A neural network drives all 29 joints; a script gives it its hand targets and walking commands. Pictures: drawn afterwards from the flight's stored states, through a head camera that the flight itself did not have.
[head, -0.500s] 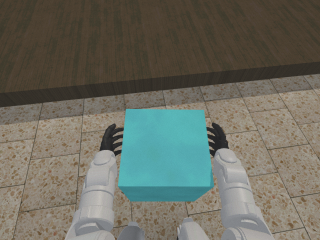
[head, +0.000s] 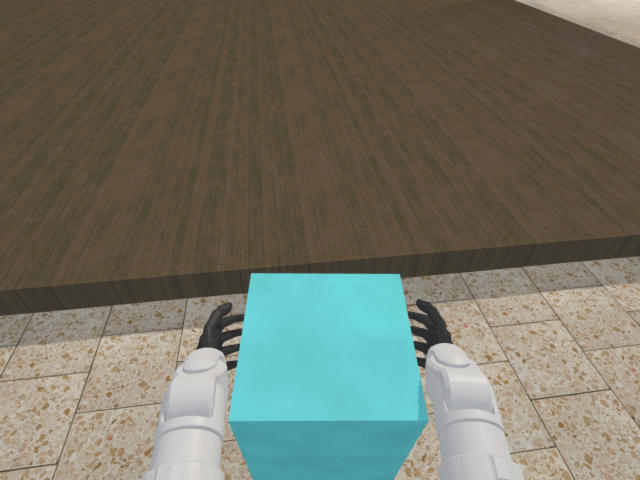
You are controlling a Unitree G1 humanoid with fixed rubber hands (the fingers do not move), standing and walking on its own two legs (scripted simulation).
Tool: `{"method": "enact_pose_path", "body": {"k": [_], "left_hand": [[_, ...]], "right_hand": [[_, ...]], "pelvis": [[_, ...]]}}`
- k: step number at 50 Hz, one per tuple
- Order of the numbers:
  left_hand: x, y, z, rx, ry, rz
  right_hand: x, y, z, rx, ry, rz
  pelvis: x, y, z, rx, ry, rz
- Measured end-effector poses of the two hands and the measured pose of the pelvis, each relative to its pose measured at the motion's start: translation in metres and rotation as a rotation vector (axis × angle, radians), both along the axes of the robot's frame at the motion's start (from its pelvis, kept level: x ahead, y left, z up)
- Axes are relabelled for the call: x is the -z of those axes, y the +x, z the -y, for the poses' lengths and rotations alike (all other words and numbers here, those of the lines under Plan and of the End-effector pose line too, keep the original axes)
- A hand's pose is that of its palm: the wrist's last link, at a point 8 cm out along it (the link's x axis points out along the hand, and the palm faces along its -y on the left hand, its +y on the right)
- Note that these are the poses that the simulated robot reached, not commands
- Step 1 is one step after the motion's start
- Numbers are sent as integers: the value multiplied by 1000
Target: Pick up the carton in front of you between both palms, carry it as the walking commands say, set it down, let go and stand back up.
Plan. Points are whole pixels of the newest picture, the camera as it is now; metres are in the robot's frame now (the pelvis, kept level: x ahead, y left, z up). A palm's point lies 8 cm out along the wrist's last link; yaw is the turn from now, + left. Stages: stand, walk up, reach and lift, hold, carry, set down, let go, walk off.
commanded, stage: reach and lift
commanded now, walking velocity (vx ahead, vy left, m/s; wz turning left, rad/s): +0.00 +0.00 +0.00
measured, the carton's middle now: (324, 381) +0.30 +0.00 -0.05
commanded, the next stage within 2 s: hold in 0.92 s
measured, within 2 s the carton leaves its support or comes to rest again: neither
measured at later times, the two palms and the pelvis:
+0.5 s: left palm (213, 352) +0.30 +0.15 +0.03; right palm (440, 347) +0.30 -0.15 +0.03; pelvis +0.00 +0.00 +0.00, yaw +0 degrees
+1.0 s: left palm (210, 349) +0.29 +0.15 +0.05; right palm (442, 346) +0.29 -0.15 +0.05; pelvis +0.01 +0.00 +0.01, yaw +0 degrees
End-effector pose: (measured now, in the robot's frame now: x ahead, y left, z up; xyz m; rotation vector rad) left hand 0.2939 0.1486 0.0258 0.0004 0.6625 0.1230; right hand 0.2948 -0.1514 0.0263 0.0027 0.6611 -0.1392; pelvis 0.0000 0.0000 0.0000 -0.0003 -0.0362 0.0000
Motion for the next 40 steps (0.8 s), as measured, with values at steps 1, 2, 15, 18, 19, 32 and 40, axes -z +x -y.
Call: {"method": "enact_pose_path", "body": {"k": [1,2,15,18,19,32,40], "left_hand": [[0,-1,0,1,1,-6],[0,-2,0,1,1,-13],[-4,0,3,-1,-5,-4],[-5,2,3,1,-3,-6],[-5,3,3,3,-2,-6],[-10,7,2,24,27,-14],[-13,6,2,33,33,-15]], "right_hand": [[0,-1,0,-1,0,-6],[0,-2,0,-1,-1,-13],[-3,-1,3,6,8,-3],[-5,1,3,6,6,-5],[-5,1,3,5,5,-5],[-10,6,2,-18,-29,-14],[-13,4,2,-19,-35,-15]], "pelvis": [[0,-1,0,0,0,10],[0,-3,0,1,0,18],[-1,-10,2,5,2,39],[-2,-7,2,5,2,40],[-2,-6,2,5,2,40],[-7,10,1,4,-1,45],[-8,13,0,7,-1,56]]}}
